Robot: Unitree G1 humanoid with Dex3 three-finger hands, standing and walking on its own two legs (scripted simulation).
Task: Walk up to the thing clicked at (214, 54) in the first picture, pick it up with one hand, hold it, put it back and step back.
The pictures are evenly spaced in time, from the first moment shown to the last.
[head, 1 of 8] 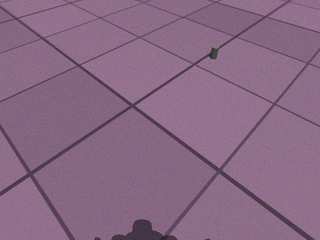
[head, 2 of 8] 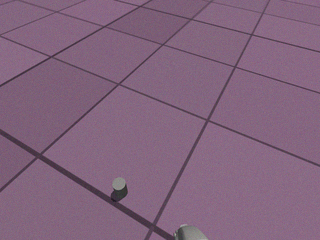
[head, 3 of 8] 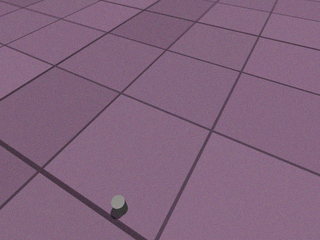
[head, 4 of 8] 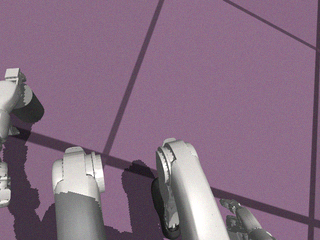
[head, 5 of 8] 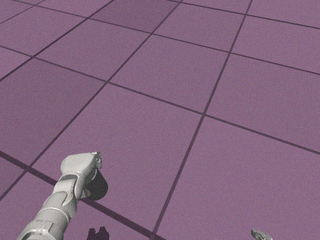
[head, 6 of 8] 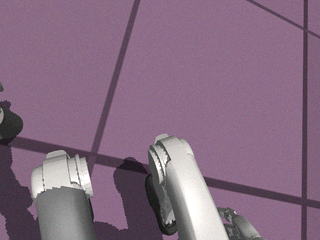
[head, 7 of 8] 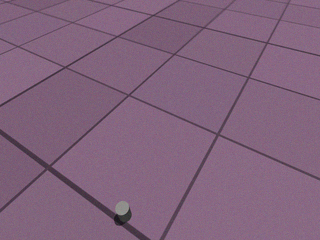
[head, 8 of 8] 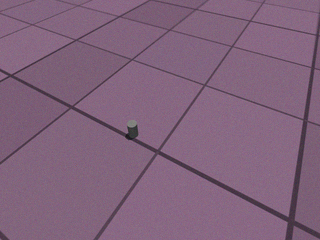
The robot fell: no
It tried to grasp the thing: yes
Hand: left
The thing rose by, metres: 0.62
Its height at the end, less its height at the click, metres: +0.00
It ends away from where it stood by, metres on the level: 0.04
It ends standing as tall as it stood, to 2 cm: yes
